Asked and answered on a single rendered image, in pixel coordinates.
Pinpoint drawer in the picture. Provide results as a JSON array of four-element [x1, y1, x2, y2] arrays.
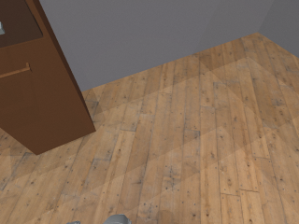
[[0, 0, 44, 48]]

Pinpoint robot left thigh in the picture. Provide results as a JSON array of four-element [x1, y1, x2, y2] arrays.
[[103, 214, 132, 224]]

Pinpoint cabinet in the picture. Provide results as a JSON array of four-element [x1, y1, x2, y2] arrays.
[[0, 0, 96, 155]]

